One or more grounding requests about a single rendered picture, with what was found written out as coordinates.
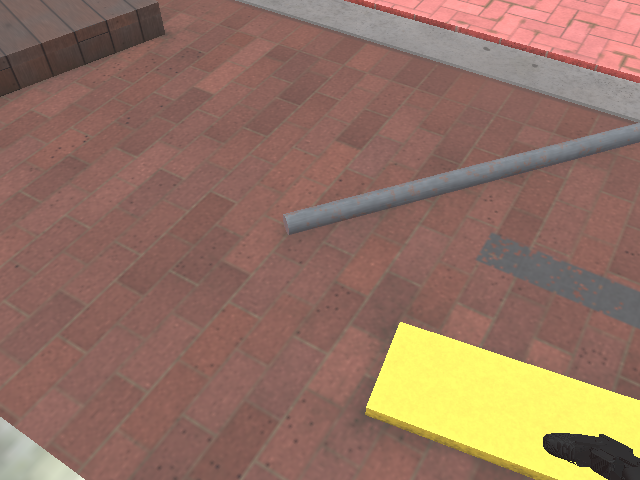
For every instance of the robot right hand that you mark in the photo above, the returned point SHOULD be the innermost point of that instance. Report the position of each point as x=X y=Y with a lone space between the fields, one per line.
x=604 y=455

